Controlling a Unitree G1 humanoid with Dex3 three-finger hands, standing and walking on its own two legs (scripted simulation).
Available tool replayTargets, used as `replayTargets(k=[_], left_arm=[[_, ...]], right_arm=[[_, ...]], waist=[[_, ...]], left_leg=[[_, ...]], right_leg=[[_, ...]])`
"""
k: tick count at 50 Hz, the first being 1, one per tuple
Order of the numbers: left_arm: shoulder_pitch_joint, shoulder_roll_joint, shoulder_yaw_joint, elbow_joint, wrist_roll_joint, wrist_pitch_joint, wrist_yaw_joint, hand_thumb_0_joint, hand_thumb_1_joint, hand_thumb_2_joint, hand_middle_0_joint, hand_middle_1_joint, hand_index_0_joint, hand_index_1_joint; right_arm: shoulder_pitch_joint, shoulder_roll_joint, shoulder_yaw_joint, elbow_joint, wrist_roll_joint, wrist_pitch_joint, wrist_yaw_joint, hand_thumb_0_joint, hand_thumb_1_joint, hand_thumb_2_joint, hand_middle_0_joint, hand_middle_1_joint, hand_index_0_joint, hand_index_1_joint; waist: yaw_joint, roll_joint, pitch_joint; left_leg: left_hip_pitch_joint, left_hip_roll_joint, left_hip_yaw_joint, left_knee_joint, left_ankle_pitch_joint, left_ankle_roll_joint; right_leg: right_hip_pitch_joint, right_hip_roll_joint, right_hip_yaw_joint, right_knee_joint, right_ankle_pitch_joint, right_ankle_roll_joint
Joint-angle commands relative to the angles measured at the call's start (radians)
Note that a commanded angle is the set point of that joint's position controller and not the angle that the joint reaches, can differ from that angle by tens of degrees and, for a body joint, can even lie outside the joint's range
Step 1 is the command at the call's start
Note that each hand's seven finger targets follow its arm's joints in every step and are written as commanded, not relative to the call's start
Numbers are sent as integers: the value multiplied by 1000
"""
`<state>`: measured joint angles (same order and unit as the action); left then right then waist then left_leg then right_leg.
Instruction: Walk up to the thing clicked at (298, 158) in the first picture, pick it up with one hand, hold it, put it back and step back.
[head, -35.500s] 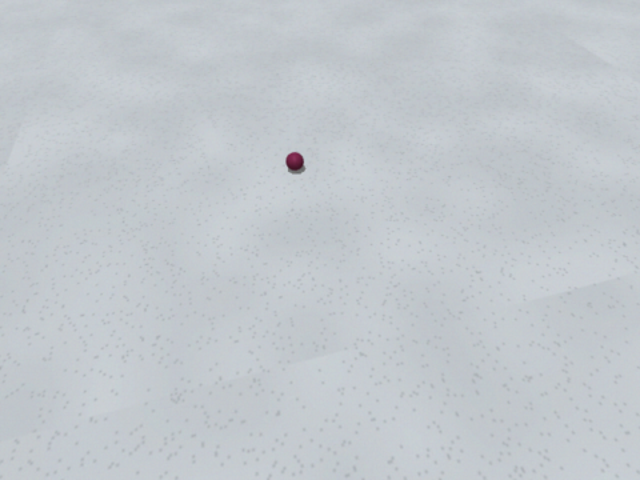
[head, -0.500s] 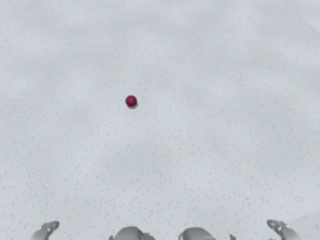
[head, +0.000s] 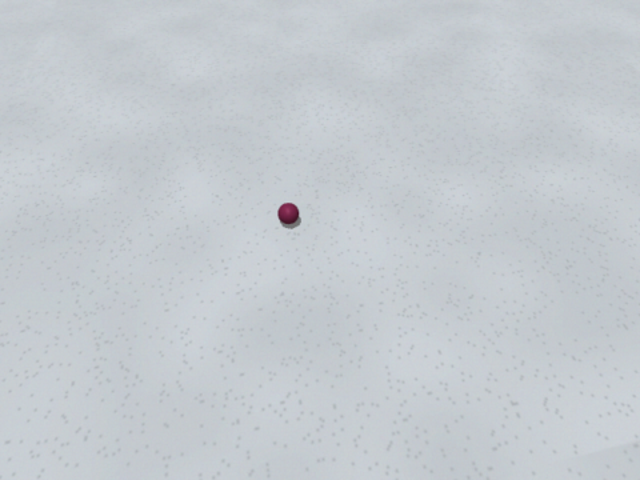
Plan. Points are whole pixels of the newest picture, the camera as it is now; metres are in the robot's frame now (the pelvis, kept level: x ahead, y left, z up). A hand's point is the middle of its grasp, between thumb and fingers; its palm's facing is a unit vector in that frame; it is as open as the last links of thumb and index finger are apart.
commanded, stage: step back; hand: left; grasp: from above
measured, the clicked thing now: (288, 213) +1.15 +0.20 -0.72
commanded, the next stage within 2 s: stand in 0.68 s
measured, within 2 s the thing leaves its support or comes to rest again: neither
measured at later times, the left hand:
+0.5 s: hand out of the picture +0.12 +0.26 -0.14, palm faces +0.05 -0.92 -0.39, open 7.4 cm
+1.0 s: hand (155, 470) +0.15 +0.25 -0.14, palm faces +0.01 -0.94 -0.33, open 7.4 cm
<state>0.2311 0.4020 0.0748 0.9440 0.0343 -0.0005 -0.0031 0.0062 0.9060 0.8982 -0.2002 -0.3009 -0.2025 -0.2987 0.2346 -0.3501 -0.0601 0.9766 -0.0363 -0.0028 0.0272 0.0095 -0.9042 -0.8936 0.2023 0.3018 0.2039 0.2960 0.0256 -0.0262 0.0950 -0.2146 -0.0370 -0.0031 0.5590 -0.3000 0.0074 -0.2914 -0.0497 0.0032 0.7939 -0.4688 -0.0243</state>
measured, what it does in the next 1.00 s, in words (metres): steps on the spot: right foot, then left foot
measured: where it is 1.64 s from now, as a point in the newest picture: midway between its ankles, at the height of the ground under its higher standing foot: outside the picture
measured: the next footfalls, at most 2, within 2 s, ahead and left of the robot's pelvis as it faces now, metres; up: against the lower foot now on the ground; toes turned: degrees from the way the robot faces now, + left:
right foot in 0.22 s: +0.11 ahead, -0.13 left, +0.00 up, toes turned +0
left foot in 0.50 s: +0.09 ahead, +0.13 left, +0.00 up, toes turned +2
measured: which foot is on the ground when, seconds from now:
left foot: down 0.00-0.24, up 0.26-0.48, down 0.50-1.00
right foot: up 0.00-0.20, down 0.22-1.00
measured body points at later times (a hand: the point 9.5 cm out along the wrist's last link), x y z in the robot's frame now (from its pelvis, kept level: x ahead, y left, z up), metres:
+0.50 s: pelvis +0.04 -0.01 +0.00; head +0.07 -0.02 +0.44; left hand +0.12 +0.31 -0.12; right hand +0.12 -0.32 -0.14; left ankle +0.04 +0.13 -0.72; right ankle +0.07 -0.13 -0.73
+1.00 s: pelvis +0.07 +0.00 +0.02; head +0.09 +0.01 +0.46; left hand +0.15 +0.30 -0.12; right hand +0.20 -0.29 -0.11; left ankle +0.05 +0.13 -0.73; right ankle +0.07 -0.13 -0.73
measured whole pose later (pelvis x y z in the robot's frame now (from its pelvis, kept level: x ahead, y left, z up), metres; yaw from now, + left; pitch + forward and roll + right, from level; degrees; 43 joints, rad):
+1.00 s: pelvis +0.07 +0.00 +0.02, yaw +2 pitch -2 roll +0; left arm 0.06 0.35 0.00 1.12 0.01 -0.02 -0.01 0.01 0.91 0.90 -0.20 -0.30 -0.20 -0.30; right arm 0.04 -0.34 -0.01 1.08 0.00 -0.02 0.00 0.01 -0.90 -0.89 0.20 0.30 0.20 0.30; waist 0.01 -0.01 0.08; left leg -0.11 0.02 0.00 0.41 -0.25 -0.02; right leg -0.14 -0.04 -0.02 0.40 -0.22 0.03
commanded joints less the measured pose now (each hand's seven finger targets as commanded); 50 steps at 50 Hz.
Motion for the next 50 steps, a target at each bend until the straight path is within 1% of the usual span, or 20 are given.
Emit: replayTargets(k=[1, 3, 6, 10, 11, 12, 13, 14, 17, 22, 25, 27, 28, 30, 32, 33, 34, 37, 43, 50], left_arm=[[-93, 211, 39, -99, -14, -35, 6, 0, 900, 900, -200, -300, -200, -300], [-45, 190, 36, -78, -14, -40, -8, 0, 900, 900, -200, -300, -200, -300], [-49, 162, 32, -64, -18, -45, -13, 0, 900, 900, -200, -300, -200, -300], [64, 163, 43, 10, -15, -63, 15, 0, 900, 900, -200, -300, -200, -300], [75, 200, 55, 15, -8, -68, 24, 0, 900, 900, -200, -300, -200, -300], [67, 272, 67, 1, 6, -76, 31, 0, 900, 900, -200, -300, -200, -300], [-24, 307, 67, -28, 2, -73, 30, 0, 900, 900, -200, -300, -200, -300], [-111, 311, 64, -50, 3, -69, 28, 0, 900, 900, -200, -300, -200, -300], [-124, 233, 47, -49, -5, -75, 29, 0, 900, 900, -200, -300, -200, -300], [-135, 245, 49, -31, -6, -66, 30, 0, 900, 900, -200, -300, -200, -300], [-165, 199, 27, -39, -24, -51, 27, 0, 900, 900, -200, -300, -200, -300], [-137, 136, 7, -44, -40, -42, 28, 0, 900, 900, -200, -300, -200, -300], [-151, 160, 13, -13, -45, -34, 31, 0, 900, 900, -200, -300, -200, -300], [-128, 163, 6, 20, -34, -42, 30, 0, 900, 900, -200, -300, -200, -300], [-101, 205, 15, 35, -31, -56, 30, 0, 900, 900, -200, -300, -200, -300], [-104, 223, 18, 36, -35, -57, 32, 0, 900, 900, -200, -300, -200, -300], [-139, 177, -8, 60, -31, -46, 22, 0, 900, 900, -200, -300, -200, -300], [-168, 138, -27, 60, -42, -32, 13, 0, 900, 900, -200, -300, -200, -300], [-175, 166, -31, 101, -36, -35, 15, 0, 900, 900, -200, -300, -200, -300], [-205, 168, -33, 129, -30, -34, 13, 0, 900, 900, -200, -300, -200, -300]], right_arm=[[4, -310, -81, -84, -1, -38, -22, 0, -900, -900, 200, 300, 200, 300], [-34, -272, -67, -98, 1, -46, -23, 0, -900, -900, 200, 300, 200, 300], [-36, -268, -66, -98, -1, -41, -19, 0, -900, -900, 200, 300, 200, 300], [-130, -197, -28, -124, 19, -8, -20, 0, -900, -900, 200, 300, 200, 300], [-94, -144, -9, -125, 26, -5, -24, 0, -900, -900, 200, 300, 200, 300], [-67, -110, 2, -132, 31, -2, -29, 0, -900, -900, 200, 300, 200, 300], [-38, -173, -19, -100, 24, 12, -39, 0, -900, -900, 200, 300, 200, 300], [-7, -221, -38, -69, 20, 16, -40, 0, -900, -900, 200, 300, 200, 300], [-6, -216, -30, -38, 27, 6, -35, 0, -900, -900, 200, 300, 200, 300], [-10, -195, -25, -23, 17, 2, -31, 0, -900, -900, 200, 300, 200, 300], [32, -205, -42, 15, 1, -13, -37, 0, -900, -900, 200, 300, 200, 300], [-67, -283, -54, -21, -7, -22, -41, 0, -900, -900, 200, 300, 200, 300], [-132, -303, -45, -27, 6, -19, -36, 0, -900, -900, 200, 300, 200, 300], [-187, -258, -29, -19, 11, -12, -30, 0, -900, -900, 200, 300, 200, 300], [-190, -219, -20, -19, 19, -12, -36, 0, -900, -900, 200, 300, 200, 300], [-163, -215, -20, -8, 19, -9, -38, 0, -900, -900, 200, 300, 200, 300], [-110, -211, -7, 13, 35, -23, -35, 0, -900, -900, 200, 300, 200, 300], [-185, -259, -10, 29, 22, -43, -33, 0, -900, -900, 200, 300, 200, 300], [-169, -226, 1, 52, 35, -43, -40, 0, -900, -900, 200, 300, 200, 300], [-210, -206, 10, 59, 35, -31, -38, 0, -900, -900, 200, 300, 200, 300]], waist=[[-48, 107, -6], [-27, 161, 3], [-48, 214, -13], [40, 140, -74], [43, 26, -96], [34, -130, -102], [13, -62, -93], [-13, -73, -36], [-21, -59, -47], [-15, -148, -102], [-51, -71, -145], [-7, 101, -154], [-3, 137, -133], [22, 119, -109], [14, 65, -162], [0, 58, -171], [-34, 50, -164], [-8, 108, -145], [-26, 78, -204], [-28, 42, -166]], left_leg=[[69, 334, -437, -305, -194, 246], [61, 256, -304, -276, -105, 188], [-8, 225, -236, -255, -21, 173], [-216, 146, -91, -2, 9, 91], [-278, 87, -69, 117, -67, 52], [-338, -9, -83, 260, -200, 9], [-225, 22, -129, 346, -296, 3], [-175, 53, -128, 383, -294, -5], [-197, 57, -143, 337, -232, 4], [-114, 68, -27, 131, -175, -11], [64, 48, -16, -133, 122, 2], [78, 257, -287, -170, 312, 95], [-49, 298, -290, -162, 232, 166], [-110, 245, -201, -119, 244, 123], [-66, 148, -86, -24, 320, 44], [-51, 128, -76, -10, 304, 25], [6, 147, -124, -120, 241, 28], [37, 202, -167, -172, 382, 47], [172, 177, -95, -156, 604, 17], [138, 166, -75, -228, 415, 10]], right_leg=[[-246, 4, 77, 165, -92, -16], [-224, -10, 30, 76, 4, -9], [-96, 19, -26, -64, 62, 12], [268, 70, -64, -353, 281, 16], [321, -12, 85, -386, 262, -1], [276, -228, 414, -510, 170, -68], [86, -346, 520, -568, -57, -160], [-24, -364, 539, -555, -86, -223], [55, -254, 312, -475, 183, -162], [72, -232, 190, -378, 428, -152], [23, -155, 85, -206, 538, -72], [-65, -8, -21, -87, 321, 5], [20, 31, -39, -108, 77, 11], [139, 6, -10, -253, 150, 4], [187, -73, 68, -272, 506, -21], [176, -106, 117, -279, 526, -41], [141, -90, 83, -288, 464, -35], [157, -40, 36, -323, 425, 7], [212, -67, 34, -358, 634, -1], [241, -82, 49, -436, 573, 9]])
